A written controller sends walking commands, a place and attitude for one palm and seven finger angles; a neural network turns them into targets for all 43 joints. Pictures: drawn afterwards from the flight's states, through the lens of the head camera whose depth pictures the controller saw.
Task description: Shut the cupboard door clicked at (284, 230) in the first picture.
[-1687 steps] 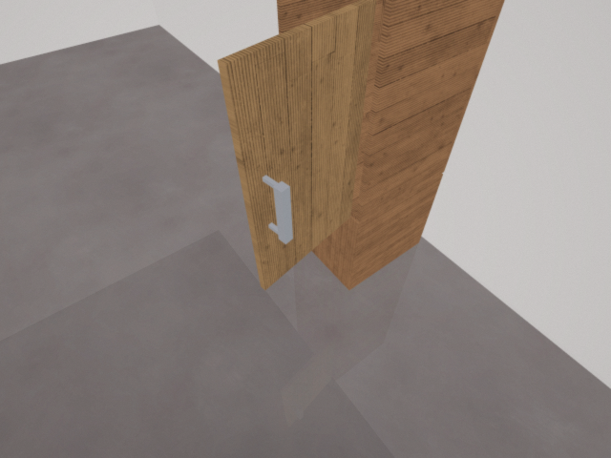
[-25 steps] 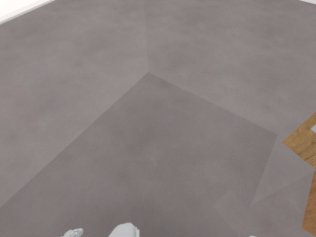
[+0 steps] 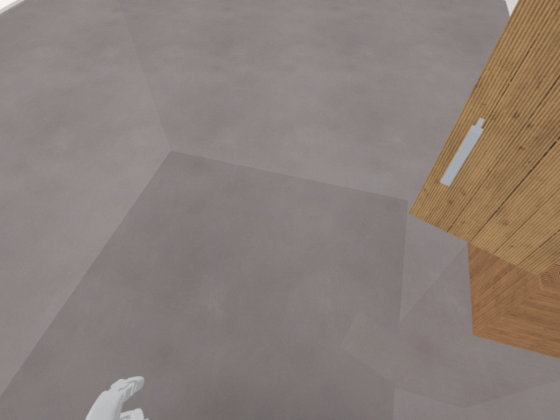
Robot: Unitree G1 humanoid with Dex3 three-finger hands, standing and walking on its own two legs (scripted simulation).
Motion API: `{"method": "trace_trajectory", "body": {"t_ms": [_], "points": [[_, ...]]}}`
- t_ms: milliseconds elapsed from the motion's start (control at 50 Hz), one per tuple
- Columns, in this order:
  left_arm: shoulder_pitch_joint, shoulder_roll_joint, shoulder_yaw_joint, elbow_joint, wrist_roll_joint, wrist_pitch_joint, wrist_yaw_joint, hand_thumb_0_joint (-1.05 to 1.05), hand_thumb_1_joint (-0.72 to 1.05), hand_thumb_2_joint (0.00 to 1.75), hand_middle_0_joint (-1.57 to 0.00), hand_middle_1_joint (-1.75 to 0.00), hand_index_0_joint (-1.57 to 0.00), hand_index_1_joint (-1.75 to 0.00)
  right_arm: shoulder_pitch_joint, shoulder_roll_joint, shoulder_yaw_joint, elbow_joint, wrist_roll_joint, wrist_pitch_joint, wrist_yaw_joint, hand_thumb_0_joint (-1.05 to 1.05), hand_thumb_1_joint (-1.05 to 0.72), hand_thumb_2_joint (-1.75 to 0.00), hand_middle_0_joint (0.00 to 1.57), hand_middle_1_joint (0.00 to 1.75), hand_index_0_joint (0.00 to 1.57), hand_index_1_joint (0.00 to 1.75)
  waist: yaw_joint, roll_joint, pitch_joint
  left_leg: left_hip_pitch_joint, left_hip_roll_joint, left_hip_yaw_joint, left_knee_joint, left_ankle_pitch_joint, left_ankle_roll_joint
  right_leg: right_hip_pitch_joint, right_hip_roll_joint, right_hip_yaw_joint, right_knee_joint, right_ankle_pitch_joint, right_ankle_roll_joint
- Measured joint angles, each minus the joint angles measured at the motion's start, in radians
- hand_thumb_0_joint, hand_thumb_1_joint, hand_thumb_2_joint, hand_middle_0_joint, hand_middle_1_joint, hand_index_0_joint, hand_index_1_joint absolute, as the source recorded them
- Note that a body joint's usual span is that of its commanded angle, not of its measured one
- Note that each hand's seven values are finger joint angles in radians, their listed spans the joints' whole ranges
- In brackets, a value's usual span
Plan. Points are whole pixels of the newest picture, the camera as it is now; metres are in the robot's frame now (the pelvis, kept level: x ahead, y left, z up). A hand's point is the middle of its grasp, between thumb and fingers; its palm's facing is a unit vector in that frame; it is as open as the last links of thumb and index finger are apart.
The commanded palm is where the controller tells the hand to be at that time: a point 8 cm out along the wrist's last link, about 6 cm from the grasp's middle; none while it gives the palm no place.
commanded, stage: turn to face it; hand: left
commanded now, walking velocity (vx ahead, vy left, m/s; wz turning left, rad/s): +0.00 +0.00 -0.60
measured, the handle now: (462, 152) +0.65 -0.37 -0.04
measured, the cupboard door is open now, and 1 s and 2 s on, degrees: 71 71 71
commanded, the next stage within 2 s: take the last steps up to it in 0.88 s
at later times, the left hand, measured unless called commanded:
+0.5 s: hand (158, 407) +0.16 +0.21 -0.16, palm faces -0.23 -0.95 -0.19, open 7.4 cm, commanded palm none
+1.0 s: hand (223, 373) +0.21 +0.11 -0.14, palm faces -0.48 -0.85 -0.23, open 7.3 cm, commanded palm none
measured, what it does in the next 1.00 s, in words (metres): steps on the spot, turning right: left foot, then right foot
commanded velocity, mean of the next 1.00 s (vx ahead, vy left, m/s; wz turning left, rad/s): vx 0.01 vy -0.01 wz -0.43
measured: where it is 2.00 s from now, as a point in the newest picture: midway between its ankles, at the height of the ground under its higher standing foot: outside the picture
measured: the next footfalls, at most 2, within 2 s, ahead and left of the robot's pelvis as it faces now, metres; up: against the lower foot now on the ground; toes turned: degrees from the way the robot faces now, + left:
left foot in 0.36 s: +0.10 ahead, +0.12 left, +0.00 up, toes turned -9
right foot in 0.78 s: +0.00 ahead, -0.13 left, +0.00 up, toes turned -29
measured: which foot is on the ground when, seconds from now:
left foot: up 0.00-0.34, down 0.36-0.78, up 0.80-1.00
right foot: down 0.00-0.38, up 0.40-0.76, down 0.78-1.00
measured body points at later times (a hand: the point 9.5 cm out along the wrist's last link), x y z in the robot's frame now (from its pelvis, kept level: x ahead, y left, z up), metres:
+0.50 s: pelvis +0.03 +0.03 +0.01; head +0.08 +0.05 +0.46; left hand +0.17 +0.26 -0.15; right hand +0.06 -0.24 -0.10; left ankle +0.06 +0.12 -0.72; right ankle -0.04 -0.09 -0.65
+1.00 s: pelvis +0.03 -0.01 +0.01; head +0.06 -0.03 +0.46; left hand +0.23 +0.15 -0.13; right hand -0.06 -0.26 -0.13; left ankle +0.09 +0.11 -0.67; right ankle -0.04 -0.11 -0.72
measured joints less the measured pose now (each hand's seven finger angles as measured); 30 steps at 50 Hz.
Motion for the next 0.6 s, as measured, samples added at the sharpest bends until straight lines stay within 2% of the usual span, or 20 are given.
{"method": "trace_trajectory", "body": {"t_ms": [40, 60, 100, 140, 260, 340, 360, 380, 420, 460, 500, 540, 600], "points": [[-0.003, -0.019, -0.009, 0.007, -0.003, -0.017, 0.013, 0.01, 0.91, 0.90, -0.20, -0.30, -0.20, -0.30, -0.016, -0.026, -0.009, 0.016, 0.005, 0.025, -0.006, 0.00, -0.90, -0.90, 0.20, 0.30, 0.20, 0.30, -0.003, 0.032, 0.008, -0.078, -0.023, -0.099, 0.193, -0.119, -0.007, -0.023, 0.020, 0.009, 0.045, -0.035, -0.014], [0.002, -0.027, -0.014, 0.010, -0.004, -0.020, 0.018, 0.01, 0.91, 0.90, -0.20, -0.30, -0.20, -0.30, -0.027, -0.033, -0.012, 0.023, 0.007, 0.034, -0.010, 0.00, -0.90, -0.90, 0.20, 0.30, 0.20, 0.30, -0.005, 0.040, 0.009, -0.116, -0.046, -0.140, 0.285, -0.136, -0.010, -0.024, 0.026, 0.017, 0.045, -0.042, -0.016], [0.017, -0.039, -0.020, 0.015, -0.006, -0.019, 0.029, 0.01, 0.91, 0.90, -0.20, -0.30, -0.20, -0.30, -0.046, -0.038, -0.013, 0.028, 0.008, 0.037, -0.014, 0.01, -0.91, -0.90, 0.20, 0.30, 0.20, 0.30, -0.004, 0.039, 0.010, -0.175, -0.076, -0.176, 0.399, -0.103, -0.019, -0.014, 0.035, 0.040, 0.010, -0.026, -0.016], [0.032, -0.043, -0.023, 0.023, -0.006, -0.018, 0.034, 0.01, 0.91, 0.90, -0.20, -0.30, -0.20, -0.30, -0.059, -0.032, -0.010, 0.021, 0.008, 0.030, -0.012, 0.01, -0.91, -0.90, 0.20, 0.30, 0.20, 0.30, -0.003, 0.026, 0.007, -0.206, -0.093, -0.185, 0.414, -0.061, -0.029, -0.001, 0.041, 0.064, -0.033, 0.001, -0.016], [0.069, -0.048, -0.026, 0.044, -0.002, -0.013, 0.033, 0.01, 0.91, 0.90, -0.21, -0.30, -0.20, -0.30, -0.094, -0.002, 0.001, -0.013, 0.012, 0.019, -0.007, 0.01, -0.91, -0.90, 0.20, 0.30, 0.20, 0.30, 0.015, -0.015, -0.006, -0.195, -0.128, -0.203, 0.239, -0.021, -0.037, 0.014, 0.059, 0.130, -0.088, 0.033, -0.013], [0.085, -0.041, -0.018, 0.055, -0.002, -0.004, 0.031, 0.01, 0.91, 0.90, -0.21, -0.30, -0.20, -0.30, -0.113, 0.018, 0.011, -0.032, 0.018, 0.004, -0.008, 0.00, -0.91, -0.90, 0.20, 0.30, 0.20, 0.30, 0.030, -0.042, -0.015, -0.115, -0.156, -0.205, 0.024, 0.030, -0.027, 0.000, 0.073, 0.177, -0.060, 0.019, 0.006], [0.091, -0.038, -0.015, 0.057, -0.005, 0.001, 0.032, 0.01, 0.91, 0.90, -0.21, -0.30, -0.21, -0.30, -0.111, 0.019, 0.015, -0.038, 0.018, -0.004, -0.009, 0.00, -0.91, -0.90, 0.20, 0.30, 0.20, 0.30, 0.032, -0.043, -0.021, -0.078, -0.156, -0.203, -0.065, 0.077, -0.020, -0.011, 0.081, 0.188, -0.039, 0.007, 0.014], [0.093, -0.030, -0.011, 0.059, -0.009, 0.006, 0.031, 0.01, 0.91, 0.90, -0.21, -0.30, -0.21, -0.30, -0.111, 0.026, 0.018, -0.041, 0.015, -0.014, -0.010, 0.00, -0.91, -0.90, 0.20, 0.30, 0.20, 0.30, 0.033, -0.056, -0.024, -0.067, -0.161, -0.190, -0.092, 0.107, 0.026, -0.028, 0.084, 0.200, -0.002, -0.011, 0.012], [0.088, -0.015, -0.002, 0.064, -0.009, 0.018, 0.029, 0.01, 0.91, 0.90, -0.21, -0.30, -0.20, -0.30, -0.110, 0.040, 0.030, -0.048, 0.005, -0.022, -0.011, 0.00, -0.91, -0.90, 0.20, 0.30, 0.20, 0.30, 0.040, -0.074, -0.019, -0.061, -0.152, -0.158, -0.074, 0.098, 0.073, -0.089, 0.085, 0.179, 0.174, -0.161, 0.019], [0.078, -0.005, 0.008, 0.070, -0.004, 0.025, 0.021, 0.01, 0.91, 0.90, -0.21, -0.30, -0.20, -0.30, -0.099, 0.048, 0.040, -0.054, -0.002, -0.025, -0.015, 0.00, -0.91, -0.90, 0.20, 0.30, 0.20, 0.30, 0.038, -0.072, -0.012, -0.038, -0.134, -0.138, -0.093, 0.094, 0.081, -0.150, 0.082, 0.137, 0.374, -0.203, 0.032], [0.068, 0.003, 0.015, 0.069, -0.003, 0.026, 0.013, 0.01, 0.91, 0.90, -0.20, -0.30, -0.20, -0.30, -0.086, 0.053, 0.044, -0.052, -0.005, -0.026, -0.018, 0.00, -0.90, -0.90, 0.20, 0.30, 0.20, 0.30, 0.038, -0.066, -0.005, -0.009, -0.119, -0.120, -0.133, 0.108, 0.078, -0.186, 0.062, 0.100, 0.493, -0.187, 0.045], [0.061, 0.007, 0.019, 0.063, -0.004, 0.027, 0.009, 0.01, 0.91, 0.90, -0.20, -0.30, -0.20, -0.30, -0.074, 0.054, 0.045, -0.044, -0.006, -0.026, -0.019, 0.00, -0.90, -0.90, 0.20, 0.30, 0.20, 0.30, 0.039, -0.057, -0.001, 0.015, -0.105, -0.099, -0.167, 0.122, 0.077, -0.200, 0.041, 0.076, 0.531, -0.165, 0.055], [0.049, 0.007, 0.020, 0.058, -0.004, 0.030, 0.007, 0.01, 0.91, 0.90, -0.20, -0.30, -0.20, -0.30, -0.055, 0.052, 0.038, -0.027, -0.005, -0.026, -0.019, 0.00, -0.90, -0.90, 0.20, 0.30, 0.20, 0.30, 0.032, -0.039, 0.000, 0.038, -0.082, -0.070, -0.192, 0.128, 0.072, -0.186, 0.014, 0.053, 0.480, -0.152, 0.062]]}}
